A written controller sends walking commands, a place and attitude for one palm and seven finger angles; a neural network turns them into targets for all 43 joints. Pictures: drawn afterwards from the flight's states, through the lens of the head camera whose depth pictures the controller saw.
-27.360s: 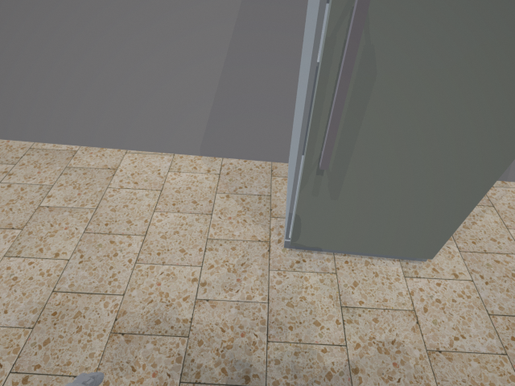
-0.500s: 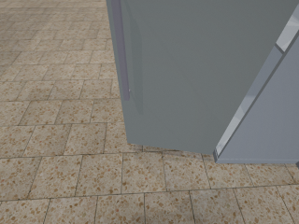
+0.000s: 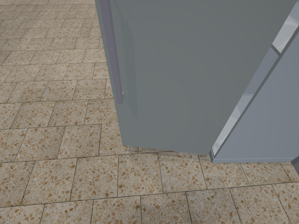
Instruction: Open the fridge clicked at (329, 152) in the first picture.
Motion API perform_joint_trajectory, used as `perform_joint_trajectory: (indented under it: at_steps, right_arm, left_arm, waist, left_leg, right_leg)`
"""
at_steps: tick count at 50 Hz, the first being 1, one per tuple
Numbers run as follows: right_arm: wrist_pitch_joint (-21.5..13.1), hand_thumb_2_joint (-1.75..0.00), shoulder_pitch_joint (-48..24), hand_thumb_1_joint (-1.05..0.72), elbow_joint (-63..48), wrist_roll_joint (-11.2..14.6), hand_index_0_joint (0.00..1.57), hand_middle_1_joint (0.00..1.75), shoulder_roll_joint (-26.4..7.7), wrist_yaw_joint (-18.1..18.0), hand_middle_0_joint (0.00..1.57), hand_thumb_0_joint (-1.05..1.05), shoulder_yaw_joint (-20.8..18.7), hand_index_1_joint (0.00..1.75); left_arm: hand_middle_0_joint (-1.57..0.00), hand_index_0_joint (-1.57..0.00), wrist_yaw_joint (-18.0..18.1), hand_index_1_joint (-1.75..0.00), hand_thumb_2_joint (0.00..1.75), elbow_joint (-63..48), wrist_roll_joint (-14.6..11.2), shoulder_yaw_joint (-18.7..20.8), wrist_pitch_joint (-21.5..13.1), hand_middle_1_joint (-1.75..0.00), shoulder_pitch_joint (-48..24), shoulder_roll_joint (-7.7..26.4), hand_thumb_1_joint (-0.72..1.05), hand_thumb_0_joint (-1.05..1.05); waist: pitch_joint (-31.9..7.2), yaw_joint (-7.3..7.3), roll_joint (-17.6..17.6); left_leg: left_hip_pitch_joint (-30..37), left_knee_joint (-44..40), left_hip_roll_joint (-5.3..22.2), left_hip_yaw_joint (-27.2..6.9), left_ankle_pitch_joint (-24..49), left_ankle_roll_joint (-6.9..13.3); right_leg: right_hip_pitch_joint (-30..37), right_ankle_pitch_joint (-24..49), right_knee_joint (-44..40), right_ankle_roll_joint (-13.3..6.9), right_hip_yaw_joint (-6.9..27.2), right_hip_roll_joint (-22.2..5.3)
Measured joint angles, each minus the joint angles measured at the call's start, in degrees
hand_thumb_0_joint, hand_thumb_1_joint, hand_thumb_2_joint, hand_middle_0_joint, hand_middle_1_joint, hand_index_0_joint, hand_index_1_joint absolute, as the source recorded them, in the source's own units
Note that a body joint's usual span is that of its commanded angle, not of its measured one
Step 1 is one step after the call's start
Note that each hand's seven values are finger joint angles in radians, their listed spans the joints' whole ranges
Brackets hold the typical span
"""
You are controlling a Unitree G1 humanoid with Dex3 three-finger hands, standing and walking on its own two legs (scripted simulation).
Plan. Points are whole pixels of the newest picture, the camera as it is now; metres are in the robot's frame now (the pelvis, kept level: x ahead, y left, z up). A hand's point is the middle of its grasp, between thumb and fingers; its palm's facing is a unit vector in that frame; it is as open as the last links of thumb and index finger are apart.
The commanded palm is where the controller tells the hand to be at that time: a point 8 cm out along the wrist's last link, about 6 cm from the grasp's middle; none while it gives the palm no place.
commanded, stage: look to check the result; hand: left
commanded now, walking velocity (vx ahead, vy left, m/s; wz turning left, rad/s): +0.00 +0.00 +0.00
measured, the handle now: (115, 56) +0.68 +0.17 +0.07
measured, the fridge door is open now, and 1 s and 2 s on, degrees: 81 81 81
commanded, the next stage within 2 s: stand and wait in 0.36 s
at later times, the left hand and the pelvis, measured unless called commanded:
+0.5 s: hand out of the picture +0.08 +0.23 -0.16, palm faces -0.03 -0.95 -0.32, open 7.4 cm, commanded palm none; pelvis +0.01 -0.01 +0.00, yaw -1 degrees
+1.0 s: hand out of the picture +0.07 +0.22 -0.16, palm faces -0.04 -0.95 -0.31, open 7.3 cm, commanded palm none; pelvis +0.00 -0.02 +0.00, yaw -1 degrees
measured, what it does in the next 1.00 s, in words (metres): stands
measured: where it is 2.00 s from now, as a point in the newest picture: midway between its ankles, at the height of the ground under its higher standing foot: outside the picture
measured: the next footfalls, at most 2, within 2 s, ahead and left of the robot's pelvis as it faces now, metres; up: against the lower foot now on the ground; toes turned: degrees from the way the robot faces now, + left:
none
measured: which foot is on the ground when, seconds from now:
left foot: down 0.00-1.00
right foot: down 0.00-1.00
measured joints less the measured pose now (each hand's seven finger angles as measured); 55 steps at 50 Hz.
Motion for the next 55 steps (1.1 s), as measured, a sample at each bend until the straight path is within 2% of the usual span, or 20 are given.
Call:
perform_joint_trajectory:
  at_steps: [11,30,55]
  right_arm:
    - [0.36,-0.90,0.56,-0.91,0.71,0.13,0.20,0.30,-0.16,-0.06,0.20,0.01,0.07,0.30]
    - [0.36,-0.90,0.50,-0.91,0.57,0.06,0.20,0.30,0.14,-0.20,0.20,0.01,0.21,0.30]
    - [0.49,-0.90,1.65,-0.91,1.13,0.11,0.20,0.30,0.70,-0.28,0.20,0.01,0.16,0.30]
  left_arm:
    - [-0.20,-0.20,0.29,-0.30,0.90,1.00,-0.17,0.10,0.13,-0.30,1.58,0.93,0.91,0.01]
    - [-0.20,-0.20,0.30,-0.30,0.90,0.57,-0.17,-0.19,-0.09,-0.30,1.10,-0.15,0.91,0.01]
    - [-0.20,-0.20,0.37,-0.30,0.90,0.87,-0.23,-0.11,0.08,-0.30,1.67,-0.04,0.91,0.01]
  waist:
    - [0.24,0.33,0.47]
    - [-0.27,0.13,0.12]
    - [0.28,-0.03,0.19]
  left_leg:
    - [1.26,-0.62,0.64,-0.10,-0.28,-0.65]
    - [2.37,-1.40,1.58,0.06,-0.08,-1.41]
    - [2.59,-1.68,1.77,0.45,0.32,-1.34]
  right_leg:
    - [1.35,-0.13,-0.92,-0.60,-0.07,0.67]
    - [2.34,0.26,-1.85,-1.31,0.17,1.62]
    - [2.48,0.92,-2.31,-1.27,0.57,1.77]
